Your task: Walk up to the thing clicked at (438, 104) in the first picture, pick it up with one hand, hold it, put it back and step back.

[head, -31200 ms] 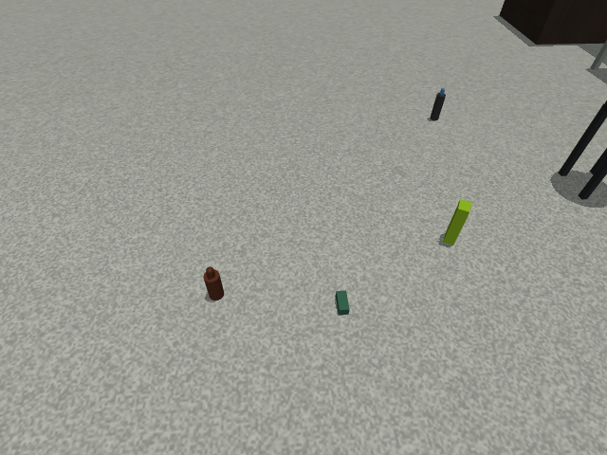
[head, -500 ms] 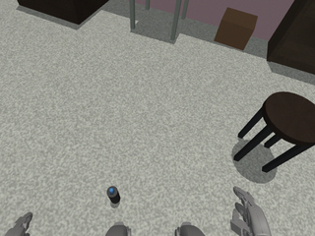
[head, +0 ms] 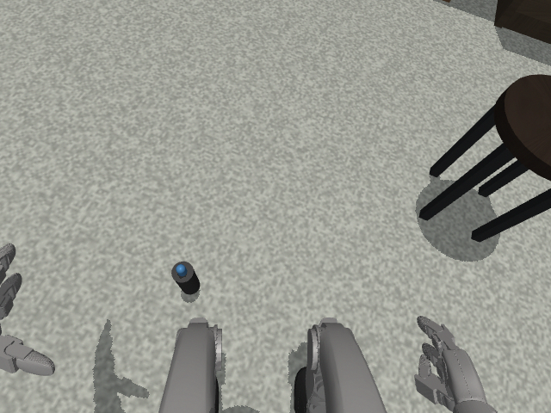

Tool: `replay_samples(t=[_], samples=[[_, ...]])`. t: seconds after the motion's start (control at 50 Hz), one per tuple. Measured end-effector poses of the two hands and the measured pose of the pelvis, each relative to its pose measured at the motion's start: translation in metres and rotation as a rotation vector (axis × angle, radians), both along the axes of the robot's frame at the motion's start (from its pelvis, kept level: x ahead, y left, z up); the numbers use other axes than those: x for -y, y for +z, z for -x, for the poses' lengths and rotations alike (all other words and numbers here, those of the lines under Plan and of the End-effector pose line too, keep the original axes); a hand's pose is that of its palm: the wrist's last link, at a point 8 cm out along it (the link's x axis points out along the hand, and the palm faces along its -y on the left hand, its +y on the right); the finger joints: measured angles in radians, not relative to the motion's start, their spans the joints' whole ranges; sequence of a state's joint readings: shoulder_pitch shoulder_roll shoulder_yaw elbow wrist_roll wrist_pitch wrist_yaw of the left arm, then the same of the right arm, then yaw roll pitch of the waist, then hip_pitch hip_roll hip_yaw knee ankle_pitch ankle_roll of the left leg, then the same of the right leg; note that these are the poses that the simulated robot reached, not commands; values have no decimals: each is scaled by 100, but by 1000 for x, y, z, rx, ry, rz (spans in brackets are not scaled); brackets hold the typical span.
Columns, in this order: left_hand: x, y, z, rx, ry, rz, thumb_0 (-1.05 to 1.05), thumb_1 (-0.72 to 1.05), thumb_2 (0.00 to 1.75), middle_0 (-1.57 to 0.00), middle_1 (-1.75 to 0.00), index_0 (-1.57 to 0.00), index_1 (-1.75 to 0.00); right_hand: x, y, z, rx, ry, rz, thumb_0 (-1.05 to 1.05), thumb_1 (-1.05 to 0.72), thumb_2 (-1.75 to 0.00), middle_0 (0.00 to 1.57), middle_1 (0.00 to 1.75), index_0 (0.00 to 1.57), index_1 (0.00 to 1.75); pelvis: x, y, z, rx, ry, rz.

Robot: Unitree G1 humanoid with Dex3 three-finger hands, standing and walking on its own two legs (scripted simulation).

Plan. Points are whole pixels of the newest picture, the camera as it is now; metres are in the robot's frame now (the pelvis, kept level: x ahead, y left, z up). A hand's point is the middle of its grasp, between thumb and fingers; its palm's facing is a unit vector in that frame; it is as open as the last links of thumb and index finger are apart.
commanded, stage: go down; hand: left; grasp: from the side
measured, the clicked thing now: (185, 277) +0.41 +0.19 -0.46
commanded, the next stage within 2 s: approach in 1.54 s
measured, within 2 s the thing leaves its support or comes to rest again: neither
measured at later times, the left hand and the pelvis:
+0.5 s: hand (33, 287) +0.32 +0.36 -0.13, palm faces +0.11 -0.98 -0.16, open 17.4 cm; pelvis -0.02 +0.00 -0.09, yaw -2 degrees
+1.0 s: hand (35, 281) +0.33 +0.38 -0.15, palm faces +0.10 -0.99 -0.12, open 17.4 cm; pelvis -0.04 +0.00 -0.14, yaw -2 degrees
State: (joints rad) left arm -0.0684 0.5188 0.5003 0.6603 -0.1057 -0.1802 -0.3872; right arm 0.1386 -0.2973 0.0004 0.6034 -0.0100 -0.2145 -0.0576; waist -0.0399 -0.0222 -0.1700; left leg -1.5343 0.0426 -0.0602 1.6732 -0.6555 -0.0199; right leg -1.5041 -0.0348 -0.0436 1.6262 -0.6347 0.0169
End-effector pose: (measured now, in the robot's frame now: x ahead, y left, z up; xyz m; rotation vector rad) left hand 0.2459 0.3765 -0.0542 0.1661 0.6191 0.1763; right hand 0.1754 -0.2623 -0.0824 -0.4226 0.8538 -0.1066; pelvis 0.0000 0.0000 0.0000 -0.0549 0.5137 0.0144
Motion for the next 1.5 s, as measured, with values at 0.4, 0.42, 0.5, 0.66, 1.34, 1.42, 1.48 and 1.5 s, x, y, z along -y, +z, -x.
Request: replay_samples(t=[0.4,0.42,0.5,0.66,1.34,1.42,1.48,1.5], samples=[[-30,-50,-34,193,-40,22,-1,-54,7,-6,-8,-6,-8,10,-86,40,-146,18,36,1,-88,-90,20,30,20,30,2,-73,23,-61,-10,17],[-31,-52,-37,203,-42,23,-1,-54,7,-6,-8,-6,-8,11,-89,42,-151,17,40,1,-88,-90,20,30,20,30,2,-76,23,-63,-11,18],[-35,-56,-45,222,-46,24,-1,-53,7,-6,-7,-6,-8,14,-100,46,-165,8,44,1,-89,-90,20,30,20,30,2,-86,23,-69,-14,22],[-45,-63,-43,246,-26,37,-1,-54,7,-6,-6,-5,-7,15,-117,48,-171,20,41,1,-90,-91,20,30,20,30,3,-102,26,-72,-16,22],[-54,-98,-65,359,-62,58,-1,-54,7,-4,-5,-3,-6,16,-164,77,-235,39,63,0,-91,-91,20,30,20,30,0,-154,39,-52,-23,37],[-55,-101,-68,363,-69,54,-1,-53,8,-4,-5,-3,-6,17,-167,78,-237,36,68,0,-91,-91,20,30,20,30,-1,-159,40,-49,-23,39],[-56,-101,-69,374,-70,54,-1,-53,8,-4,-5,-3,-6,17,-169,79,-238,35,69,0,-91,-91,20,30,20,30,-1,-161,40,-47,-24,40],[-56,-101,-69,376,-71,54,-1,-53,8,-4,-5,-3,-6,17,-170,79,-237,35,69,0,-91,-91,20,30,20,30,-1,-162,40,-47,-24,40]])
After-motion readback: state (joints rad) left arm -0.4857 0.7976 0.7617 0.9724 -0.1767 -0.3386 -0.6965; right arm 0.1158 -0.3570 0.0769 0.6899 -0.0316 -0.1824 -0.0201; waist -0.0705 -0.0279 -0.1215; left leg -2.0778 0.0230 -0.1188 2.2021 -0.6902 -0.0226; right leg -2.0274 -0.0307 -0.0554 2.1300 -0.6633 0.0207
